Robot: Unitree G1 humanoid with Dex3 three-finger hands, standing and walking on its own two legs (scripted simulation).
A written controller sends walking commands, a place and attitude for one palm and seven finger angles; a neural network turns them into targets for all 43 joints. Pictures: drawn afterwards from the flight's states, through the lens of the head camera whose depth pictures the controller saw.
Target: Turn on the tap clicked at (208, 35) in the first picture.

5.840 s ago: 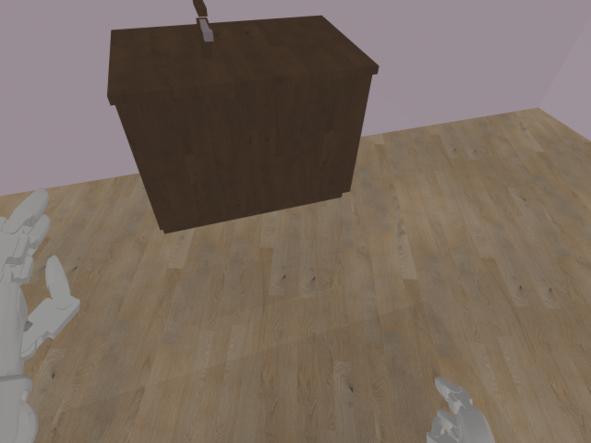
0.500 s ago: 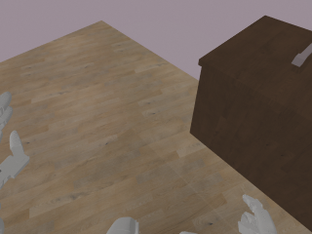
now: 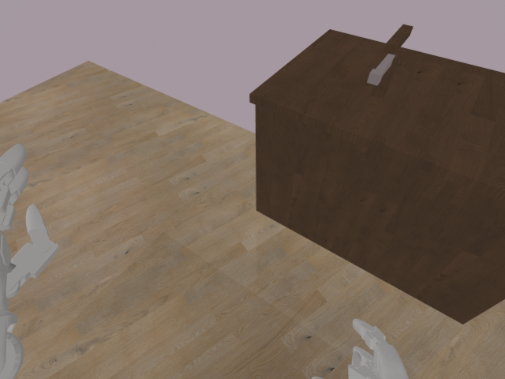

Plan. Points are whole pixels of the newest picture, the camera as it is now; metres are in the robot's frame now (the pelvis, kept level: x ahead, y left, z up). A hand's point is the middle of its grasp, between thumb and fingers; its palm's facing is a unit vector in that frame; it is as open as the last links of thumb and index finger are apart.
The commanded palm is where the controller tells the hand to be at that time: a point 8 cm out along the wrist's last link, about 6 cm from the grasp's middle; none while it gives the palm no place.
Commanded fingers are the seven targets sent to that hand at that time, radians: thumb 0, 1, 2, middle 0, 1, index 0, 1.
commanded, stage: turn to face it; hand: left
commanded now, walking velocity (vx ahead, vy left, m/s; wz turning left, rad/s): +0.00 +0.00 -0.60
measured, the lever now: (375, 77) +0.82 -0.21 +0.06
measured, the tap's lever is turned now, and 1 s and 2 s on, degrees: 0 0 0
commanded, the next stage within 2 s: take the last steps up to it in 1.36 s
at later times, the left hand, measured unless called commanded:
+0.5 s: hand (153, 253) +0.21 +0.14 +0.18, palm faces +0.18 -0.89 -0.42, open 7.4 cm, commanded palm +0.18 +0.18 +0.18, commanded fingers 0.00 0.90 0.90 -0.20 -0.30 -0.20 -0.30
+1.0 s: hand (295, 309) +0.17 -0.01 +0.18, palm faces -0.17 -0.83 -0.53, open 7.4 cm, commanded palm +0.15 +0.06 +0.18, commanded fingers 0.00 0.90 0.90 -0.20 -0.30 -0.20 -0.30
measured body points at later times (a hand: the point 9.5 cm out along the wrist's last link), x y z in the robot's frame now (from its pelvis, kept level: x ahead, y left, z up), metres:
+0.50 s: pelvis -0.06 -0.04 -0.01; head -0.03 -0.03 +0.44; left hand +0.20 +0.19 +0.20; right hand +0.04 -0.33 -0.08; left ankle -0.01 +0.08 -0.74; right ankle +0.00 -0.14 -0.72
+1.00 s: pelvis -0.14 -0.08 +0.00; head -0.11 -0.13 +0.45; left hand +0.17 +0.03 +0.21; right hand -0.16 -0.37 -0.11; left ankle -0.07 +0.04 -0.68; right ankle -0.14 -0.16 -0.73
